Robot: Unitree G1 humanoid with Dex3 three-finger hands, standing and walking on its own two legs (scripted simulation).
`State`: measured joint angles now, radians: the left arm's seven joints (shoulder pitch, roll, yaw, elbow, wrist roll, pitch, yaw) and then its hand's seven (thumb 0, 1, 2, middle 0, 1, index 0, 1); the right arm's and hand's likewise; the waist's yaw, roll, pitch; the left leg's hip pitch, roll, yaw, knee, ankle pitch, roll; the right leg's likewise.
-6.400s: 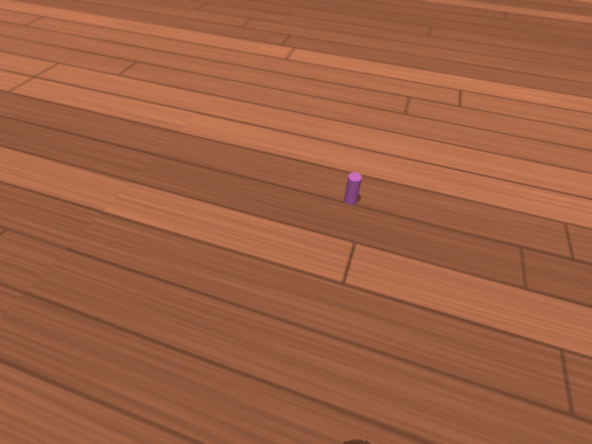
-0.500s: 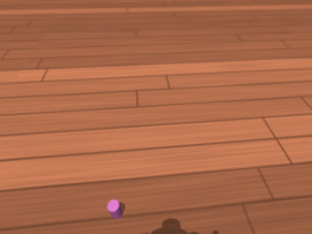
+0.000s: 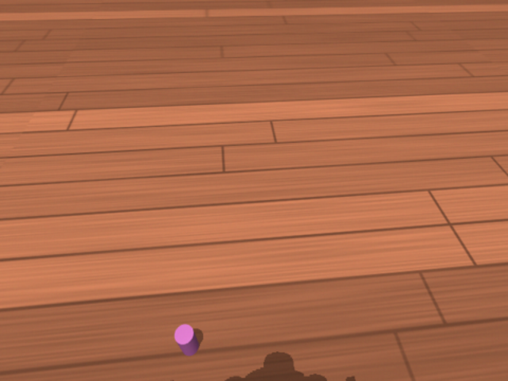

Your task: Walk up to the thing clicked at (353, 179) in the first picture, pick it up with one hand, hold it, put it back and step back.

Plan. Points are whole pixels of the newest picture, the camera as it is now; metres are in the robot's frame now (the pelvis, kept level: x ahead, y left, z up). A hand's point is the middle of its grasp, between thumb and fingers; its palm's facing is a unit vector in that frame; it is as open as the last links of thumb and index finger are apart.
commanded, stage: stand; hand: left
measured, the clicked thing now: (187, 340) +0.36 +0.22 -0.71
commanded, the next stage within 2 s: go down in 0.70 s
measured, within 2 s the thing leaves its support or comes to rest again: neither
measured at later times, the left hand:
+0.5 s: hand out of the picture +0.07 +0.25 -0.16, palm faces -0.03 -0.94 -0.34, open 7.3 cm
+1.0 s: hand out of the picture +0.14 +0.25 -0.16, palm faces +0.05 -0.95 -0.31, open 10.0 cm
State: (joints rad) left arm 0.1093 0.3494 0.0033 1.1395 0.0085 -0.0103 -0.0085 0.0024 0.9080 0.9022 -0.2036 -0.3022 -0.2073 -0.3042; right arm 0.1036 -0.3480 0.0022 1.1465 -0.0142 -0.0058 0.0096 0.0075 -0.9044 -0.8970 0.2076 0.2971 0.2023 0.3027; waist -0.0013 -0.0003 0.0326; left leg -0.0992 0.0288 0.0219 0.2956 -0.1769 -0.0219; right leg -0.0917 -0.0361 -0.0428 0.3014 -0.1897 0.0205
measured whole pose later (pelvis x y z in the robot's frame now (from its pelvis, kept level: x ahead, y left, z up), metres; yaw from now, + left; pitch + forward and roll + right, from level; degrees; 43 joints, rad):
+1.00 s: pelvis -0.01 +0.00 -0.01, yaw +0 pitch +5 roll +0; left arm -0.06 0.34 0.16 1.08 0.06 -0.02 -0.03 0.00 0.61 0.60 -0.09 -0.15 -0.10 -0.15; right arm 0.20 -0.27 -0.02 0.84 0.02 -0.04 -0.02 0.01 -0.96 -0.91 0.21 0.30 0.20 0.30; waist -0.01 -0.02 0.03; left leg -0.36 0.04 0.01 0.52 -0.25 -0.02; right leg -0.35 -0.04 -0.04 0.52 -0.26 0.01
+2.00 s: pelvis -0.05 +0.01 -0.19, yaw -1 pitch +29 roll -3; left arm -0.01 0.50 0.50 0.70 -0.10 -0.19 -0.34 -0.01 -0.55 0.02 -0.08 -0.05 -0.09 -0.05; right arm 0.14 -0.28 -0.01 0.60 -0.01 -0.20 -0.04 0.01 -0.90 -0.89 0.21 0.30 0.20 0.30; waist -0.03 -0.03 -0.18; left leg -1.42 0.05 -0.04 1.57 -0.65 -0.01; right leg -1.38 -0.04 -0.04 1.53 -0.64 0.02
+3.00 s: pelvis -0.10 +0.01 -0.37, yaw -5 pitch +33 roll -6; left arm -0.44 0.80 0.80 1.00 -0.20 -0.35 -0.68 -0.02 -0.58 0.09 -0.03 -0.10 -0.05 -0.09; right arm 0.09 -0.34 0.08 0.68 -0.03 -0.19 -0.04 0.01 -0.89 -0.90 0.21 0.30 0.21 0.30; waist -0.05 -0.03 -0.13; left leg -2.04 0.04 -0.12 2.15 -0.68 -0.02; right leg -1.97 -0.03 -0.07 2.08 -0.68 0.02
